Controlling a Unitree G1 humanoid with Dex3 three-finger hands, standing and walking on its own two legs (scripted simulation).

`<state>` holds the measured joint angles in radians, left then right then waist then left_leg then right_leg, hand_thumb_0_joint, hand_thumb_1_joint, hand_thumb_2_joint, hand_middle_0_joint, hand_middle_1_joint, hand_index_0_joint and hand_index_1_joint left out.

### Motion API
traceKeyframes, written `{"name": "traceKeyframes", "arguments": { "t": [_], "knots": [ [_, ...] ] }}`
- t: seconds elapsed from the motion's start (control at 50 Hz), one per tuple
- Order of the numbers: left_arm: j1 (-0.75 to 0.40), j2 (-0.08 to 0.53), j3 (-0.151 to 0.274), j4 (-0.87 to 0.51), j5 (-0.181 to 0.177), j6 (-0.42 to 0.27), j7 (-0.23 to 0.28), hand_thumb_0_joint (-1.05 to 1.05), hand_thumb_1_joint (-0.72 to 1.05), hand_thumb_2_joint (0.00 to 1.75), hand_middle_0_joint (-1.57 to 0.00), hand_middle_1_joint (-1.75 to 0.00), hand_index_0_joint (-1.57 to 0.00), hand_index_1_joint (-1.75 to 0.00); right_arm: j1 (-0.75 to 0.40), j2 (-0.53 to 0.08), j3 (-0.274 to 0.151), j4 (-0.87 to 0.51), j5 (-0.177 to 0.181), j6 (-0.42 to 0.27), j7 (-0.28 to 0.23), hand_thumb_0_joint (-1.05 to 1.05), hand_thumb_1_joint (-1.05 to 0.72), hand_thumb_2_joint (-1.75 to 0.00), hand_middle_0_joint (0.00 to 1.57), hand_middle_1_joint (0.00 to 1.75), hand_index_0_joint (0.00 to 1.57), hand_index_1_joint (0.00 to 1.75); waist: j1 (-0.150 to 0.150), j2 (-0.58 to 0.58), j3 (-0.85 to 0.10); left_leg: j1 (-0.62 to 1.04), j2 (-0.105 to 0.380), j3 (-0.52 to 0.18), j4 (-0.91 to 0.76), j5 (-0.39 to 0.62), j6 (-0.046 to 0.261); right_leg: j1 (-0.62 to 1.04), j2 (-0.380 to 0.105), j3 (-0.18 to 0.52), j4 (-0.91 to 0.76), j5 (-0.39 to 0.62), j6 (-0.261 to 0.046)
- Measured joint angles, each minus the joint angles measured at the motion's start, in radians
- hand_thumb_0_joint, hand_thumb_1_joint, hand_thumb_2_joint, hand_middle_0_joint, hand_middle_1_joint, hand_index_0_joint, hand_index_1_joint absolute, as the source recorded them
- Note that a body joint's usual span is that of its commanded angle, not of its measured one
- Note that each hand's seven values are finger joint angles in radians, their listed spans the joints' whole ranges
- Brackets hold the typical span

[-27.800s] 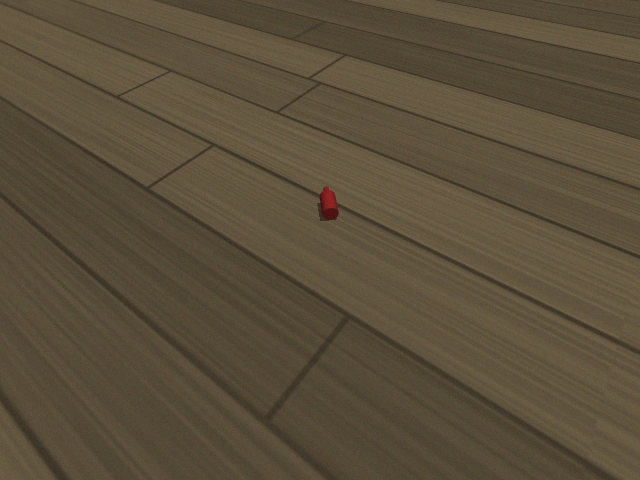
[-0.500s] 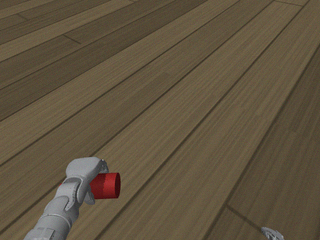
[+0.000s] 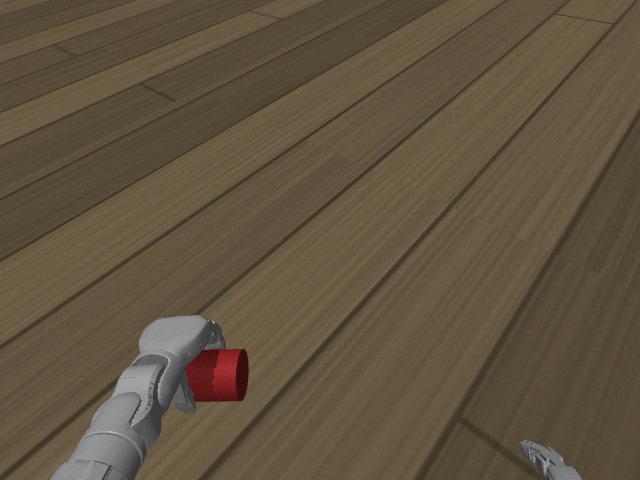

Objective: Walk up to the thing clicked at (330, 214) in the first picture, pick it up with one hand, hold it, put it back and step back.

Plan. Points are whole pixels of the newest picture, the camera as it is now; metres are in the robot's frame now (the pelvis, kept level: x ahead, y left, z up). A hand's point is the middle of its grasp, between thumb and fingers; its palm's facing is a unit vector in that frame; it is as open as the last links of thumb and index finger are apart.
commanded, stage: hold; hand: left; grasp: from above
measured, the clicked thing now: (185, 375) +0.30 +0.24 -0.08
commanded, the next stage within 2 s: crouch in 1.00 s
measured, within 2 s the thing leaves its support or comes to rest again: neither
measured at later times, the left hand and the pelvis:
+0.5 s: hand (188, 376) +0.28 +0.21 -0.04, palm faces -0.47 -0.04 -0.88, open 9.6 cm; pelvis -0.01 -0.01 +0.00, yaw +0 degrees
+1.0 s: hand (184, 371) +0.29 +0.22 -0.04, palm faces -0.46 -0.04 -0.89, open 9.6 cm; pelvis +0.00 -0.01 +0.01, yaw +0 degrees
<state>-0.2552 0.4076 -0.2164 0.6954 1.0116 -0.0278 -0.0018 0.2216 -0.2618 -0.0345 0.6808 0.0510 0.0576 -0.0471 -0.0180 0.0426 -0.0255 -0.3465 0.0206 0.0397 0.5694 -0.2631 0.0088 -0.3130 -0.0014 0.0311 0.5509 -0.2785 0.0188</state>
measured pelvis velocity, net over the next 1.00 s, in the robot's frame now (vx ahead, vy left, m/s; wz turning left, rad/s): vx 0.00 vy -0.01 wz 0.01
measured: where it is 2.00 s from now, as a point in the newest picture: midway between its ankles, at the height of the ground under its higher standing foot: outside the picture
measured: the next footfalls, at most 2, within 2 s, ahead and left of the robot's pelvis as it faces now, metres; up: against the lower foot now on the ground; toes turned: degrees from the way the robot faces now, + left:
none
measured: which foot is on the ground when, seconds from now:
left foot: down 0.00-1.00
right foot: down 0.00-1.00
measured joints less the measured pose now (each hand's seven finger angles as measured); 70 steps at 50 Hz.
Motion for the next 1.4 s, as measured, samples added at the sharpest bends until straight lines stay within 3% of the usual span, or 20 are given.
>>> {"name": "traceKeyframes", "arguments": {
  "t": [0.52,0.88,1.16,1.3,1.4],
  "knots": [
    [0.017,-0.002,-0.004,-0.044,-0.015,-0.009,-0.036,-0.01,0.05,0.31,-0.90,-0.08,-0.90,-0.19,-0.029,0.001,0.014,-0.005,0.004,0.005,-0.010,0.01,-0.90,-0.90,0.20,0.30,0.20,0.30,0.009,0.010,0.027,0.057,0.001,-0.005,-0.061,0.041,-0.009,0.048,0.002,-0.005,-0.040,0.028,-0.009],
    [0.011,0.002,0.001,-0.025,-0.004,-0.011,-0.010,-0.01,0.05,0.31,-0.89,-0.10,-0.90,-0.20,-0.037,0.003,0.009,0.006,0.004,0.014,-0.011,0.01,-0.90,-0.90,0.20,0.30,0.20,0.30,0.010,0.002,0.032,0.062,0.000,-0.008,-0.070,0.042,-0.010,0.055,0.001,-0.007,-0.051,0.029,-0.010],
    [0.019,0.010,0.004,-0.036,-0.011,-0.026,-0.030,-0.01,0.06,0.31,-0.88,-0.13,-0.88,-0.22,-0.024,0.004,0.007,0.002,0.008,0.022,-0.011,0.01,-0.90,-0.90,0.20,0.30,0.20,0.30,0.010,0.003,0.027,0.071,-0.003,-0.006,-0.077,0.035,-0.006,0.068,-0.002,-0.005,-0.065,0.027,-0.006],
    [0.018,-0.003,0.013,0.010,0.012,-0.042,0.021,-0.01,0.08,0.27,-0.87,-0.13,-0.88,-0.21,-0.032,0.010,0.005,-0.002,0.005,0.028,-0.006,0.01,-0.89,-0.90,0.20,0.30,0.21,0.30,0.002,-0.006,0.029,0.050,-0.006,-0.009,-0.064,0.030,-0.005,0.047,-0.005,-0.008,-0.049,0.019,-0.005],
    [-0.015,-0.016,0.012,0.108,0.056,-0.068,0.102,-0.01,0.08,0.26,-0.88,-0.12,-0.89,-0.20,-0.039,0.011,0.002,0.004,-0.010,0.030,0.005,0.01,-0.89,-0.90,0.20,0.30,0.21,0.30,-0.008,-0.023,0.020,-0.038,-0.006,-0.018,0.005,0.009,-0.005,-0.036,-0.005,-0.017,0.016,-0.004,-0.004]
  ]
}}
